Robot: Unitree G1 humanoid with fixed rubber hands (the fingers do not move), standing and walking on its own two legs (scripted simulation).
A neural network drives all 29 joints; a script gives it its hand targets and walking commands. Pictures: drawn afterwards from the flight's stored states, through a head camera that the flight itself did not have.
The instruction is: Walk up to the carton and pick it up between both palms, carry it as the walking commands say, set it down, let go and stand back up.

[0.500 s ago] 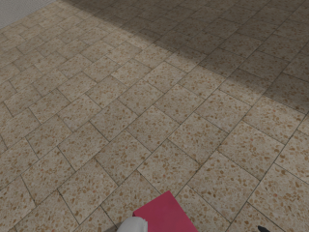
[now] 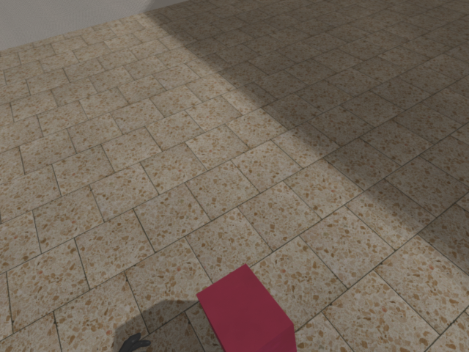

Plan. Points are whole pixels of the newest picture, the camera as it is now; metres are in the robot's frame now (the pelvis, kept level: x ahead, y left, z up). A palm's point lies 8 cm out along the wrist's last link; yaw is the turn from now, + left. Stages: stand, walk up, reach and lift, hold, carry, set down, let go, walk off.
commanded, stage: walk up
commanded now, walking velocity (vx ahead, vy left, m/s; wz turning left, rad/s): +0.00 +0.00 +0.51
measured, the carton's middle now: (247, 327) +0.31 +0.02 -0.58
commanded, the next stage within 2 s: none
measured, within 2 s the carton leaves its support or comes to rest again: neither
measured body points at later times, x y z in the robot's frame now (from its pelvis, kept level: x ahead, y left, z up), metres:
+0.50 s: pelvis +0.03 +0.03 +0.01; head +0.07 +0.09 +0.46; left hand +0.03 +0.26 -0.16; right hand +0.21 -0.18 -0.10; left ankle +0.01 +0.09 -0.70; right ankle +0.00 -0.13 -0.63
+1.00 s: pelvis +0.04 -0.02 +0.04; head +0.09 +0.05 +0.48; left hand +0.04 +0.24 -0.13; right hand +0.20 -0.22 -0.09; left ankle +0.01 +0.08 -0.70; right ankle +0.07 -0.16 -0.66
